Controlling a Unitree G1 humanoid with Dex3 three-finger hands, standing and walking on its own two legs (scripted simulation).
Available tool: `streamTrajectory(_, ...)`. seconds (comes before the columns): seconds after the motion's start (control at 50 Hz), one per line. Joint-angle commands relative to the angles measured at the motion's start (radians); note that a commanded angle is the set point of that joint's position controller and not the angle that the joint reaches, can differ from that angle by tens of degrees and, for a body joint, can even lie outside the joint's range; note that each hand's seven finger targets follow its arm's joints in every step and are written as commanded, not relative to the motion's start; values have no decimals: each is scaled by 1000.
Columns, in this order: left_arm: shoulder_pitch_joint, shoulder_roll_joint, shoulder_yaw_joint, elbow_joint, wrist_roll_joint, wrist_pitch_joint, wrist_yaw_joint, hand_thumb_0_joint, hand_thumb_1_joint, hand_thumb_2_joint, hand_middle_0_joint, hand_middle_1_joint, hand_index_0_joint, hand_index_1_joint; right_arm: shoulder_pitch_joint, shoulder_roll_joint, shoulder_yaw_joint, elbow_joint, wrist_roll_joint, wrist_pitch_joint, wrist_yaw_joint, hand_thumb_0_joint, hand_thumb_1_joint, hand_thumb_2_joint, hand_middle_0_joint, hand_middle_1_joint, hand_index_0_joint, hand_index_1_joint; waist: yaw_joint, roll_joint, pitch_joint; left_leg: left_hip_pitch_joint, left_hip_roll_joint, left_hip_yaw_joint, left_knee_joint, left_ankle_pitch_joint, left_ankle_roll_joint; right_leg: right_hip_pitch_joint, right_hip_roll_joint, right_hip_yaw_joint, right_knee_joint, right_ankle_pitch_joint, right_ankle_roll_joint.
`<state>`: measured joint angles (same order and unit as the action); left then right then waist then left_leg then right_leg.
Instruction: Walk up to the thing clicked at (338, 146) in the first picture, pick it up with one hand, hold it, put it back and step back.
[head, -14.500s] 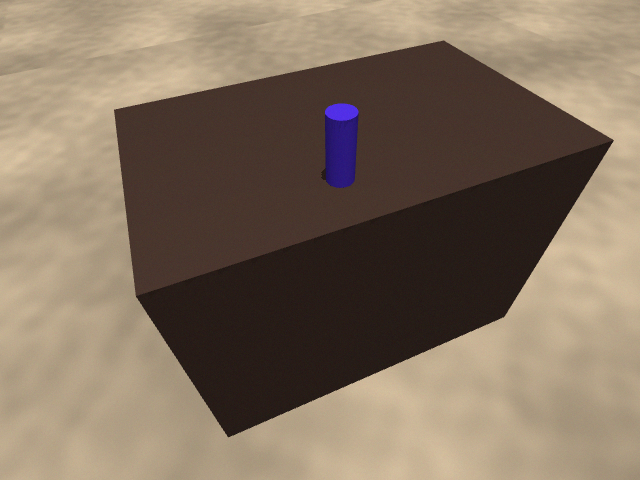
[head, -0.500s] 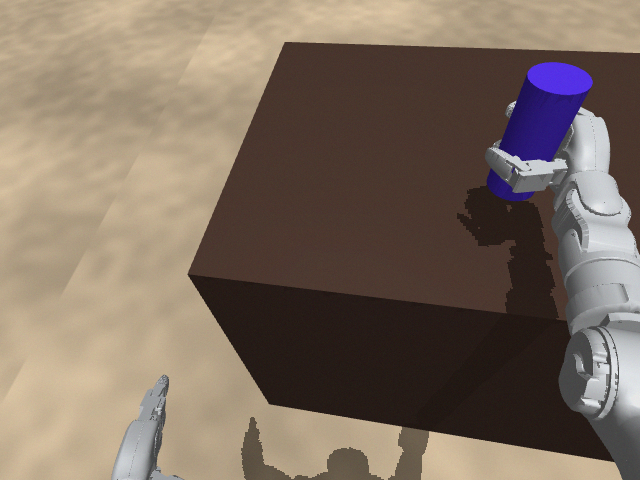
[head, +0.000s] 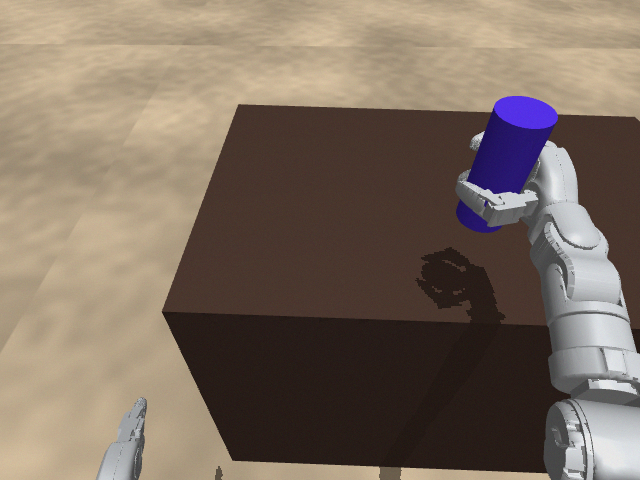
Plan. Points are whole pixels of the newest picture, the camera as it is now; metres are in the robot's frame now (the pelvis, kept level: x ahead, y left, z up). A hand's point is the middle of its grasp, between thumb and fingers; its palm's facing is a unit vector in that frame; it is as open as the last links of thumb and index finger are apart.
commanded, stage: lift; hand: right
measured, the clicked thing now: (499, 170) +0.42 -0.16 +0.22
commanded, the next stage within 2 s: hold in 0.76 s
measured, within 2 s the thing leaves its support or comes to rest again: neither
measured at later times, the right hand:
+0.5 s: hand (530, 200) +0.34 -0.16 +0.24, palm faces +0.04 +1.00 -0.04, open 8.5 cm
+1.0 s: hand (551, 197) +0.32 -0.17 +0.26, palm faces +0.04 +1.00 -0.05, open 8.5 cm
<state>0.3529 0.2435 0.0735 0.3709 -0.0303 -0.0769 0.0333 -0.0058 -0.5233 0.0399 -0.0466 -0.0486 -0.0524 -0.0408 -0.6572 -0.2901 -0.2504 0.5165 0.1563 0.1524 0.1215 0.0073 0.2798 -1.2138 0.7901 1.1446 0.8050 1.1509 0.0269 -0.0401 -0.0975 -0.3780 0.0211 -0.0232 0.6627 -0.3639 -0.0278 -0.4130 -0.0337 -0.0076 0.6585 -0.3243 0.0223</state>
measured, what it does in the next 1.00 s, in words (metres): stands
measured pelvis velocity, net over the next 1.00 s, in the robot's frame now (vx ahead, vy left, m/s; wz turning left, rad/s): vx -0.02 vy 0.01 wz -0.03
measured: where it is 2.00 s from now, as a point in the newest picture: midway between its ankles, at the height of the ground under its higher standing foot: outside the picture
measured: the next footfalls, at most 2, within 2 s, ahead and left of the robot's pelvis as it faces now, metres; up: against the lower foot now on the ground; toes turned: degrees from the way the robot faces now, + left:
none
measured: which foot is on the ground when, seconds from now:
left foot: down 0.00-1.00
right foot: down 0.00-1.00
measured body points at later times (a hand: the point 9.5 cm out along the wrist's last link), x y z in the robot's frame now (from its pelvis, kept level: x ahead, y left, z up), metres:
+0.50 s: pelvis -0.03 +0.00 +0.00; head -0.06 +0.03 +0.45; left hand +0.14 +0.26 -0.07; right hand +0.33 -0.22 +0.24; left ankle -0.02 +0.14 -0.72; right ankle +0.01 -0.13 -0.72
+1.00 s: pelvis -0.02 +0.01 +0.01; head -0.06 +0.04 +0.45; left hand +0.15 +0.26 -0.06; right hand +0.32 -0.22 +0.26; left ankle -0.02 +0.14 -0.72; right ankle +0.01 -0.13 -0.72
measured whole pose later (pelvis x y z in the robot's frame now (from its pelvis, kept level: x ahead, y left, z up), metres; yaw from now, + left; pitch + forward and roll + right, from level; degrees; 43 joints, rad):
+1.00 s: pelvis -0.02 +0.01 +0.01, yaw -1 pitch -2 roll +0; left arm 0.27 0.24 0.08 0.59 -0.04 -0.21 0.06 -0.01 -0.52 0.03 -0.04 -0.04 -0.05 -0.03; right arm -0.45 -0.32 -0.29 -0.02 0.23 0.59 0.15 0.01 0.27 -1.21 0.80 1.12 0.82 1.12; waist 0.00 -0.07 -0.08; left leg -0.25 0.03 0.00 0.61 -0.33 -0.02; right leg -0.29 -0.03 0.02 0.59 -0.28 0.03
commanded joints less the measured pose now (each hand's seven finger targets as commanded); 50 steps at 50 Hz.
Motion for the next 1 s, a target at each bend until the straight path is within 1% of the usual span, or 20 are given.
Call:
streamTrajectory(0.0, -65, 91, 38, -149, -7, -52, 1, 0, -533, 35, -43, -48, -54, -37, -479, -187, -37, -390, 30, -7, 1, 0, -270, -1336, 1341, 1470, 1376, 1470, 4, 55, -279, 58, -14, 45, -99, 369, -5, 214, 31, -33, -60, 281, -40)
streamTrajectory(0.1, -108, 112, 51, -120, -12, -68, 6, 0, -527, 29, -41, -47, -55, -33, -465, -228, -66, -528, 42, 49, -11, 0, -286, -1302, 1324, 1438, 1354, 1438, -13, -5, -260, 37, -25, 61, -114, 233, 11, 232, 27, -18, -100, 174, -31)
streamTrajectory(0.2, -123, 137, 78, -107, -14, -84, 20, 0, -523, 26, -38, -44, -53, -28, -431, -236, -81, -644, 61, 104, -29, 0, -319, -1309, 1357, 1457, 1382, 1457, -9, 31, -279, 59, -22, 61, -131, 209, 8, 250, 30, -16, -105, 149, -36)
streamTrajectory(0.22, -158, 147, 74, -133, -15, -96, 22, 0, -523, 25, -37, -44, -52, -28, -405, -232, -82, -628, 64, 119, -31, 0, -330, -1309, 1364, 1460, 1389, 1460, -15, 50, -244, 55, -26, 66, -137, 178, 6, 232, 28, -12, -114, 120, -36)
streamTrajectory(0.26, -131, 83, 22, -56, -16, -93, 17, 0, -523, 24, -37, -43, -52, -27, -396, -229, -80, -637, 63, 137, -33, 0, -336, -1314, 1371, 1465, 1395, 1466, -28, 8, -214, 48, -24, 62, -143, 156, 11, 227, 30, -11, -124, 103, -34)
streamTrajectory(0.3, -163, 97, 37, -57, -15, -99, 24, 0, -523, 25, -36, -42, -51, -26, -371, -215, -74, -630, 65, 161, -33, 0, -332, -1313, 1373, 1467, 1397, 1467, -26, 51, -218, 59, -21, 59, -148, 170, 6, 233, 30, -10, -120, 124, -37)
streamTrajectory(0.32, -201, 143, 65, -102, -16, -114, 29, 0, -521, 22, -35, -41, -51, -25, -362, -205, -66, -621, 67, 179, -28, 0, -338, -1322, 1381, 1478, 1406, 1478, -14, 64, -204, 49, -22, 60, -149, 172, 3, 237, 29, -10, -120, 121, -38)
streamTrajectory(0.34, -167, 117, 50, -31, -13, -109, 26, 0, -527, 27, -37, -41, -50, -28, -370, -219, -68, -642, 62, 188, -25, 0, -320, -1327, 1375, 1480, 1402, 1480, -24, 34, -201, 51, -21, 61, -148, 170, 6, 233, 31, -10, -125, 123, -35)
streamTrajectory(0.42, -201, 112, 32, -38, -15, -135, 24, 0, -523, 22, -37, -41, -51, -26, -335, -205, -68, -630, 69, 226, -5, 0, -333, -1300, 1359, 1452, 1384, 1452, -22, 32, -150, 46, -20, 62, -173, 111, 5, 213, 33, -7, -143, 68, -37)
streamTrajectory(0.48, -177, 106, 27, -18, -16, -141, 23, 0, -524, 21, -36, -41, -51, -26, -327, -229, -94, -665, 75, 247, 7, 0, -336, -1304, 1363, 1457, 1388, 1457, -27, 35, -175, 59, -14, 56, -171, 155, 3, 236, 36, -11, -135, 113, -37)
streamTrajectory(0.54, -156, 134, 61, -3, -13, -150, 23, 0, -524, 20, -36, -39, -50, -25, -343, -238, -102, -711, 78, 261, 6, 0, -355, -1293, 1360, 1444, 1382, 1444, -17, 29, -205, 62, -22, 68, -158, 204, 7, 272, 33, -5, -134, 156, -34)
streamTrajectory(0.64, -186, 93, 23, 6, -12, -170, 21, 0, -528, 26, -37, -42, -50, -28, -332, -243, -114, -760, 83, 278, -6, 0, -376, -1298, 1367, 1448, 1388, 1448, -36, 12, -170, 64, -20, 67, -177, 141, 9, 245, 37, -4, -144, 100, -35)
streamTrajectory(0.66, -206, 117, 51, 8, -12, -175, 25, 0, -531, 29, -39, -43, -50, -31, -326, -240, -108, -765, 82, 284, -10, 0, -378, -1303, 1364, 1448, 1386, 1448, -32, 14, -164, 61, -19, 64, -179, 129, 8, 240, 37, -4, -146, 90, -34)
streamTrajectory(0.74, -193, 134, 68, 5, -8, -187, 30, 0, -524, 24, -37, -43, -52, -27, -324, -231, -104, -798, 79, 302, -12, 0, -358, -1309, 1356, 1453, 1382, 1453, -18, 17, -223, 77, -23, 66, -164, 194, 9, 287, 34, 0, -135, 154, -33)
streamTrajectory(0.8, -198, 93, 16, 15, -7, -188, 29, 0, -526, 27, -38, -44, -52, -29, -303, -230, -107, -809, 82, 319, -6, 0, -360, -1312, 1355, 1453, 1381, 1453, -35, 20, -216, 94, -23, 74, -161, 220, 8, 273, 36, 2, -128, 190, -31)
streamTrajectory(0.86, -209, 96, 19, 19, -9, -189, 32, 0, -532, 31, -40, -44, -50, -34, -285, -238, -122, -795, 89, 344, 6, 0, -324, -1318, 1354, 1460, 1384, 1460, -37, 37, -201, 105, -18, 70, -169, 242, 1, 263, 41, -3, -124, 202, -35)
streamTrajectory(0.9, -197, 142, 72, 58, -10, -185, 35, 0, -532, 32, -39, -43, -49, -33, -282, -272, -142, -791, 86, 353, 13, 0, -297, -1323, 1349, 1464, 1382, 1464, -32, 11, -204, 97, -21, 73, -163, 259, 5, 282, 37, 2, -133, 224, -32)
streamTrajectory(0.92, -196, 136, 61, 63, -11, -184, 31, 0, -532, 32, -39, -44, -49, -34, -276, -254, -129, -773, 86, 358, 18, 0, -308, -1316, 1345, 1456, 1376, 1456, -29, 0, -186, 88, -21, 73, -163, 258, 7, 274, 38, 1, -135, 226, -30)
streamTrajectory(0.94, -216, 160, 85, 60, -12, -188, 32, 0, -531, 31, -40, -44, -50, -34, -263, -261, -136, -779, 87, 362, 25, 0, -312, -1311, 1341, 1450, 1372, 1450, -32, 2, -172, 84, -22, 75, -163, 247, 8, 271, 37, 2, -137, 216, -29)
streamTrajectory(0.98, -196, 111, 37, 52, -12, -191, 26, 0, -538, 36, -42, -45, -49, -38, -293, -258, -134, -813, 90, 362, 34, 0, -337, -1314, 1343, 1448, 1372, 1448, -31, 12, -176, 94, -21, 76, -169, 252, 7, 270, 38, 3, -135, 217, -32)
